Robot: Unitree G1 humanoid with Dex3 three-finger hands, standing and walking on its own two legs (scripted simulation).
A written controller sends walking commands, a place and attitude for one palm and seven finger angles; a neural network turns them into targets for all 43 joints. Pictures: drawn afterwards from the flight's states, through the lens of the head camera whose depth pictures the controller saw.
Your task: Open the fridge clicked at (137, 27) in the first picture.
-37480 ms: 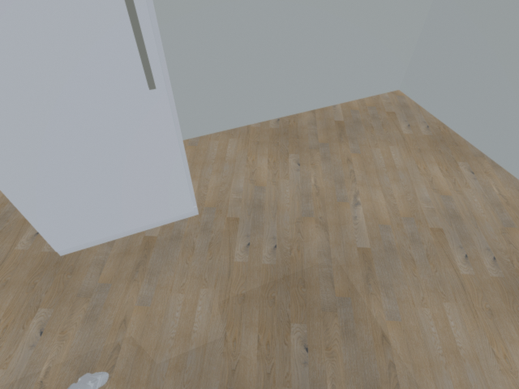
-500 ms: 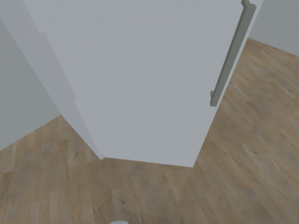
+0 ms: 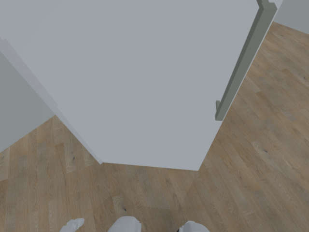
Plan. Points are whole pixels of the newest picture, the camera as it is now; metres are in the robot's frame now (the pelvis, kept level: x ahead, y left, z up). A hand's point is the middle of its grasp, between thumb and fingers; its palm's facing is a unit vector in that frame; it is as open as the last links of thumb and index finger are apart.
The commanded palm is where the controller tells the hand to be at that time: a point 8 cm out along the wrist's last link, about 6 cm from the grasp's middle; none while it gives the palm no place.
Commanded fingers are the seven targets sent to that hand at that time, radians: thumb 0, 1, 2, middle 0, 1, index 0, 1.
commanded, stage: come to a stop and stand still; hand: right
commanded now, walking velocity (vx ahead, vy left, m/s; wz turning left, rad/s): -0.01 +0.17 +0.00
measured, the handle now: (234, 72) +0.44 -0.16 +0.16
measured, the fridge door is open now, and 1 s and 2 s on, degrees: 52 52 52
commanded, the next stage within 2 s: look again from close up in 1.18 s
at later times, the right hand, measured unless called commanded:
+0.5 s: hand out of the picture +0.02 -0.14 -0.16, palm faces -0.04 +0.98 -0.20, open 7.4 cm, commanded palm none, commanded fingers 0.00 -0.90 -0.90 0.20 0.30 0.20 0.30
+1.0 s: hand out of the picture +0.02 -0.15 -0.16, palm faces +0.00 +0.97 -0.23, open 7.4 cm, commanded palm none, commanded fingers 0.00 -0.90 -0.90 0.20 0.30 0.20 0.30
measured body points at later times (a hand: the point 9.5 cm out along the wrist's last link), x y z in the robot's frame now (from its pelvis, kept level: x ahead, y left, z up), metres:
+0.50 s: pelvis -0.03 +0.03 +0.01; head -0.01 +0.03 +0.46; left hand -0.05 +0.28 -0.15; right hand +0.02 -0.20 -0.15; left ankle -0.05 +0.18 -0.72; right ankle +0.03 -0.09 -0.72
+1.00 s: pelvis -0.01 +0.03 +0.00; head +0.00 +0.04 +0.45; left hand +0.02 +0.26 -0.16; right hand +0.02 -0.20 -0.14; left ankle -0.05 +0.18 -0.72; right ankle +0.03 -0.09 -0.72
